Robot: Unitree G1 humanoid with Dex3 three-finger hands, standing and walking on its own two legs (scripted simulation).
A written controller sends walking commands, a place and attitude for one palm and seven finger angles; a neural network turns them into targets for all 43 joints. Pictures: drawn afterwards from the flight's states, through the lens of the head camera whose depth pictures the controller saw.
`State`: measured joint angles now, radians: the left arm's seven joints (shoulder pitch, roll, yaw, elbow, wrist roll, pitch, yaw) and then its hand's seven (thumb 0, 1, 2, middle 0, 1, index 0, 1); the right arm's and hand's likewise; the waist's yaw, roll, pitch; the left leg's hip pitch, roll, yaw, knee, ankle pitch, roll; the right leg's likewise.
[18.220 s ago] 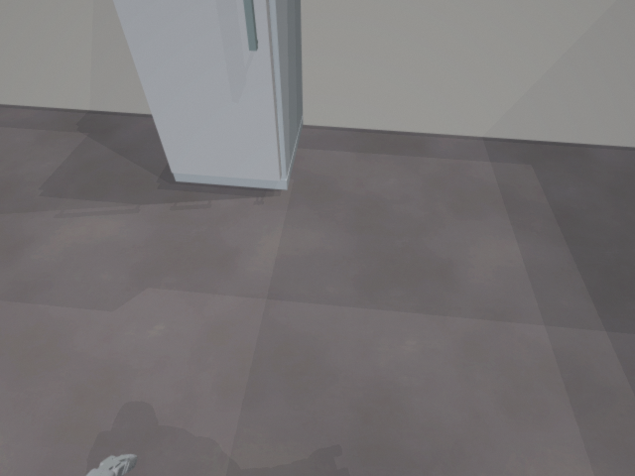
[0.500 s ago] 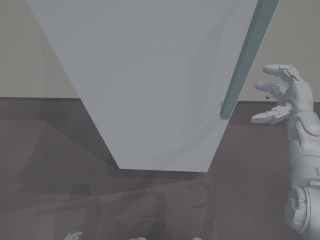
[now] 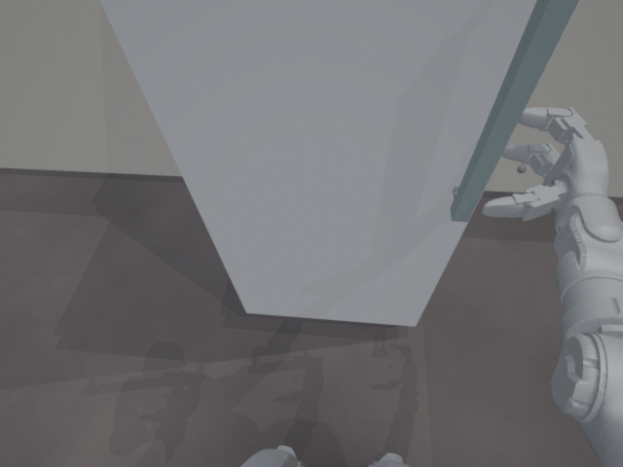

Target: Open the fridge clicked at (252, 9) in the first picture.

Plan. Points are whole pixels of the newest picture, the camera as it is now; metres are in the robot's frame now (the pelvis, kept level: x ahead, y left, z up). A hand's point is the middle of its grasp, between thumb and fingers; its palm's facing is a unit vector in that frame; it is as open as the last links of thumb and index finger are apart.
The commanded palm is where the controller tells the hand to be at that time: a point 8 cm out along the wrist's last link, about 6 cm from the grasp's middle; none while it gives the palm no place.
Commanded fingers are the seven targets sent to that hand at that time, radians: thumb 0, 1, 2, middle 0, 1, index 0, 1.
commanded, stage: feel for the door with the fingertips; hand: right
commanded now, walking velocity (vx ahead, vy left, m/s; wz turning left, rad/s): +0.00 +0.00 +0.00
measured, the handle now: (503, 100) +0.54 -0.14 +0.18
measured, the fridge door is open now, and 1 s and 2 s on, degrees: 0 0 0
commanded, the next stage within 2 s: slide the fingers in behind the handle in 0.22 s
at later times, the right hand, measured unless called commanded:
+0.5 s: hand (524, 157) +0.50 -0.18 +0.13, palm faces -0.06 +1.00 +0.01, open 13.6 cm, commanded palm +0.48 -0.22 +0.12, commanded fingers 0.00 0.50 -0.30 0.30 1.20 0.30 1.20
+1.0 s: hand (505, 164) +0.49 -0.16 +0.12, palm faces -0.05 +1.00 -0.01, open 14.0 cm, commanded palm +0.47 -0.20 +0.12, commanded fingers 0.00 0.50 -0.30 0.30 1.20 0.30 1.20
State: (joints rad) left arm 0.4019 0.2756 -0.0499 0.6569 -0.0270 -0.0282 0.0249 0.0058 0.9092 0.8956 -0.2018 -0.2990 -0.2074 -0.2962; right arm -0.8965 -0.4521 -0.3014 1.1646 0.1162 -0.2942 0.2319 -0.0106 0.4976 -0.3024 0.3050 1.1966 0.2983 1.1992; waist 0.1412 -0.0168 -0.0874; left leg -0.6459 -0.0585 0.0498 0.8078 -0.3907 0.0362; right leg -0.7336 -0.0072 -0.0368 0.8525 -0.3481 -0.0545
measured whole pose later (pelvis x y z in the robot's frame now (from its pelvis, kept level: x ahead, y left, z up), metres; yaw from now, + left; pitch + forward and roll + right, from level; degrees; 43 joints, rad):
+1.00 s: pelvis +0.02 +0.00 +0.00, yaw +0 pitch +13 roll +2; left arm 0.41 0.26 -0.03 0.64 -0.02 -0.01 0.00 0.01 0.91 0.90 -0.20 -0.30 -0.21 -0.30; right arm -0.83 -0.37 -0.27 1.08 0.12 -0.31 0.20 -0.01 0.50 -0.30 0.31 1.20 0.30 1.20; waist 0.12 -0.03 -0.12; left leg -0.62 -0.06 0.04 0.80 -0.41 0.03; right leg -0.71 -0.01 -0.04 0.86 -0.38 -0.06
